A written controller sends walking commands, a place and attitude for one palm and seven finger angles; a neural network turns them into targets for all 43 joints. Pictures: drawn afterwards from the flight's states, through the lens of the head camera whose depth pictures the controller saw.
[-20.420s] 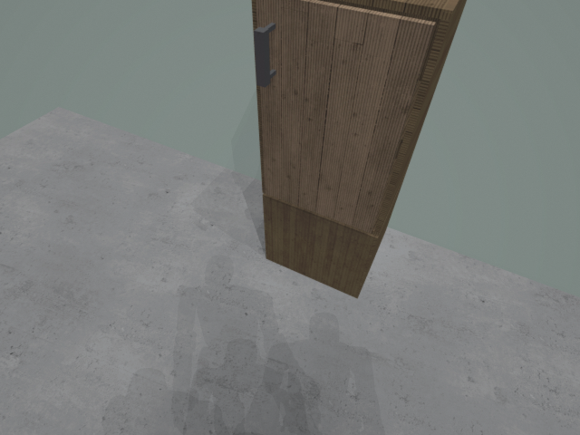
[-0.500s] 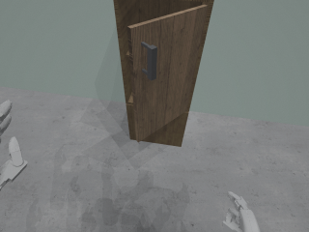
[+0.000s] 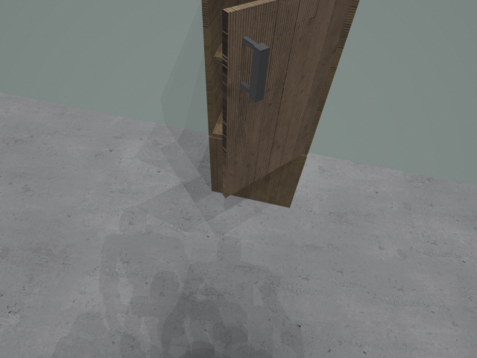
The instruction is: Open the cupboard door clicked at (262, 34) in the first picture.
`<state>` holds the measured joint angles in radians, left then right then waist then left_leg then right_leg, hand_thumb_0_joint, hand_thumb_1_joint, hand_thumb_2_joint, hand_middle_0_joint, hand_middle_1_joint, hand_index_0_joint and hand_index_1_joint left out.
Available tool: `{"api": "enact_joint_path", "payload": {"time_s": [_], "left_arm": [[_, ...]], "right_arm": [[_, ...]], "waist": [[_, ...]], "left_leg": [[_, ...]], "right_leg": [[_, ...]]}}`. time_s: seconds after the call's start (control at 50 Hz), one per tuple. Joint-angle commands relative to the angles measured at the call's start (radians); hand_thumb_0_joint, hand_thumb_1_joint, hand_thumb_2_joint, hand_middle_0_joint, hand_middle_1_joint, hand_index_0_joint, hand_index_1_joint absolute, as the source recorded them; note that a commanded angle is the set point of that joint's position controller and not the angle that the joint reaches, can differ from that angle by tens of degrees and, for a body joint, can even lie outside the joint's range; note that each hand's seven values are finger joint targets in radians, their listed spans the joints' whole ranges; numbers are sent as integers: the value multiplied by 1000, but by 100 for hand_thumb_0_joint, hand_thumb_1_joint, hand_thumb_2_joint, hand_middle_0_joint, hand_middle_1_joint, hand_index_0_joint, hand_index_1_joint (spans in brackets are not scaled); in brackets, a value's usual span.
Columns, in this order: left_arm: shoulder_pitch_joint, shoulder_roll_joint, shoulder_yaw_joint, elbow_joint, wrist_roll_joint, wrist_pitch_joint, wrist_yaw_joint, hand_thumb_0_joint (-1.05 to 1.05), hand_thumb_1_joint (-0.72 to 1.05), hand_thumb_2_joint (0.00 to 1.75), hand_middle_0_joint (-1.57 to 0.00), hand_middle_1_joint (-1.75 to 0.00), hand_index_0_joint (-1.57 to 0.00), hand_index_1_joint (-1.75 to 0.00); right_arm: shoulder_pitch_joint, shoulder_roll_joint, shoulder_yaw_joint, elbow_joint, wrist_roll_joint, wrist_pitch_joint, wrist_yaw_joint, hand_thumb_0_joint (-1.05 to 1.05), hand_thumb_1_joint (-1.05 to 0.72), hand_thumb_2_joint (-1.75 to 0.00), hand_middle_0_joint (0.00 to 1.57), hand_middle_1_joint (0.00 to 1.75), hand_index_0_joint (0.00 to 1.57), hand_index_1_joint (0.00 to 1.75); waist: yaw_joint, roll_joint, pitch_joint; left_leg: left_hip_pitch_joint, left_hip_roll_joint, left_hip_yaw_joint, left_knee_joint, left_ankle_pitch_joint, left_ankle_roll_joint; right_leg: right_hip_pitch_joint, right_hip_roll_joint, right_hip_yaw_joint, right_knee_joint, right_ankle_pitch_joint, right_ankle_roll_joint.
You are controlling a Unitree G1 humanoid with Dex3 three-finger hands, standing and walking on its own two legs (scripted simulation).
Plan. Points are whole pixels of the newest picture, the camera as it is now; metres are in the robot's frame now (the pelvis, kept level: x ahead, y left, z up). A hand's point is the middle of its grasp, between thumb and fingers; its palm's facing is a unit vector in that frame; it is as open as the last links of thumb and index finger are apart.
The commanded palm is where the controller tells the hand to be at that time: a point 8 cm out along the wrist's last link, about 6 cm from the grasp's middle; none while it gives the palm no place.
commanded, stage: let the arm hang, fingers relaxed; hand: left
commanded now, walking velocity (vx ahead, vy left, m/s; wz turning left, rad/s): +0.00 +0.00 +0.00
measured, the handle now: (252, 69) +0.64 +0.02 +0.14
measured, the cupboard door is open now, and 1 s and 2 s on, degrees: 50 50 50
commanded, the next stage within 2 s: look to check the result in 0.68 s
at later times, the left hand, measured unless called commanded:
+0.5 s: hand out of the picture +0.06 +0.21 -0.16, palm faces +0.00 -0.96 -0.26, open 7.4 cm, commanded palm none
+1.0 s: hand out of the picture +0.09 +0.21 -0.15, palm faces -0.02 -0.95 -0.30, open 7.4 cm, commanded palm none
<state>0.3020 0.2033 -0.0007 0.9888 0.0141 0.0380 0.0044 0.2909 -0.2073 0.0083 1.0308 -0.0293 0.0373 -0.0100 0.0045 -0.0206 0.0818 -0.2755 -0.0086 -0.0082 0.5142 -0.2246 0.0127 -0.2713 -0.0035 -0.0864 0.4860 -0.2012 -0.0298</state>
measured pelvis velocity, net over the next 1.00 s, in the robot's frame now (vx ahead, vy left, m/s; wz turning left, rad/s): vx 0.04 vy -0.01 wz -0.02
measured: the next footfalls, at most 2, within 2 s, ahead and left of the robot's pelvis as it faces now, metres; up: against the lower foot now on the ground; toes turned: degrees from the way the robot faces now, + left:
none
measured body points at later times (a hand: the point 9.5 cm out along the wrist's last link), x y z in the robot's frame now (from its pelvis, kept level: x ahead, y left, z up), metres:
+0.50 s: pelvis +0.02 +0.00 +0.01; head +0.02 -0.01 +0.46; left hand +0.06 +0.26 -0.14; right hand +0.04 -0.24 -0.16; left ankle +0.03 +0.11 -0.74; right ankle +0.04 -0.10 -0.74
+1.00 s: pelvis +0.04 -0.01 +0.01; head +0.06 -0.02 +0.46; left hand +0.09 +0.26 -0.13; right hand +0.07 -0.27 -0.15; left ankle +0.03 +0.11 -0.74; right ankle +0.04 -0.10 -0.74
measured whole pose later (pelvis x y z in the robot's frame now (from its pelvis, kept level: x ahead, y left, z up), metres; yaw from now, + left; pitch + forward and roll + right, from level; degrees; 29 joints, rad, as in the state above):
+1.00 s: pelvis +0.04 -0.01 +0.01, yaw -1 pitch -1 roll +0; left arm 0.15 0.25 0.02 1.15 0.01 -0.02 0.01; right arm 0.16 -0.25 0.00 1.14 -0.02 0.00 -0.02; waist 0.00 0.03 0.07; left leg -0.12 0.00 0.01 0.34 -0.19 0.00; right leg -0.15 0.01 -0.07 0.35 -0.19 -0.04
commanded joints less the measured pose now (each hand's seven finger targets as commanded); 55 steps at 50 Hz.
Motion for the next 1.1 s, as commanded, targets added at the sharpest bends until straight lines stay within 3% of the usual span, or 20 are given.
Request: {"api": "enact_joint_path", "payload": {"time_s": [0.0,0.08,0.16,0.22,0.32,0.48,0.64,0.66,0.78,0.86,1.08], "left_arm": [[-10,154,41,-5,-4,-43,12,0,90,90,-20,-30,-20,-30],[-16,148,41,51,-5,-46,16,0,90,90,-20,-30,-20,-30],[-8,147,42,88,-3,-46,18,0,90,90,-20,-30,-20,-30],[-14,147,42,103,-2,-46,19,0,90,90,-20,-30,-20,-30],[-45,160,46,105,-1,-52,20,0,90,90,-20,-30,-20,-30],[-88,172,48,104,-2,-63,22,0,90,90,-20,-30,-20,-30],[-124,189,49,103,-3,-66,20,0,90,90,-20,-30,-20,-30],[-125,196,52,100,-3,-67,20,0,90,90,-20,-30,-20,-30],[-147,204,50,104,-4,-68,19,0,90,90,-20,-30,-20,-30],[-147,211,52,105,-5,-71,20,0,90,90,-20,-30,-20,-30],[-168,236,51,111,-5,-73,21,0,90,90,-20,-30,-20,-30]], "right_arm": [[-11,-120,-35,-44,8,-29,-9,0,-90,-90,20,30,20,30],[27,-117,-39,0,10,-30,-13,0,-90,-90,20,30,20,30],[21,-122,-42,22,11,-33,-15,0,-90,-90,20,30,20,30],[18,-117,-42,35,8,-33,-14,0,-90,-90,20,30,20,30],[2,-119,-45,45,8,-37,-12,0,-90,-90,20,30,20,30],[-51,-128,-41,55,9,-47,-12,0,-90,-90,20,30,20,30],[-89,-157,-40,60,8,-47,-12,0,-90,-90,20,30,20,30],[-88,-160,-41,57,11,-46,-12,0,-90,-90,20,30,20,30],[-105,-177,-40,59,8,-47,-13,0,-90,-90,20,30,20,30],[-112,-191,-40,58,12,-49,-16,0,-90,-90,20,30,20,30],[-137,-210,-41,62,12,-47,-14,0,-90,-90,20,30,20,30]], "waist": [[-8,80,-73],[-14,36,-40],[-4,43,-10],[-7,12,9],[-10,-4,-9],[-6,29,-31],[-6,52,-48],[-6,29,-49],[-9,46,-58],[-7,14,-84],[-11,23,-84]], "left_leg": [[-14,80,-104,-154,-99,28],[12,92,-110,-174,-82,34],[-6,99,-116,-204,-98,37],[-2,96,-113,-212,-105,38],[27,92,-96,-203,-58,34],[68,99,-83,-197,100,26],[99,103,-79,-211,118,17],[100,104,-77,-211,113,18],[116,110,-78,-219,133,15],[137,113,-75,-217,158,16],[161,117,-74,-222,188,13]], "right_leg": [[56,-103,156,-166,-150,-43],[28,-99,142,-174,-152,-42],[37,-93,132,-164,-135,-36],[25,-94,140,-172,-150,-35],[34,-103,147,-180,-136,-33],[87,-115,145,-173,22,-27],[116,-117,153,-191,54,-25],[119,-115,148,-198,42,-24],[132,-115,152,-200,75,-26],[151,-116,148,-200,121,-25],[163,-121,151,-206,182,-22]]}}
